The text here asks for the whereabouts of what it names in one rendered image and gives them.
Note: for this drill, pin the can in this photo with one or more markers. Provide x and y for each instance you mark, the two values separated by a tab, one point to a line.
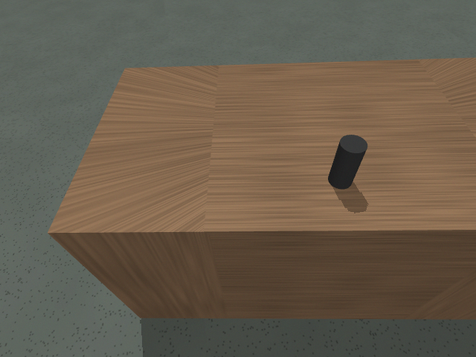
348	157

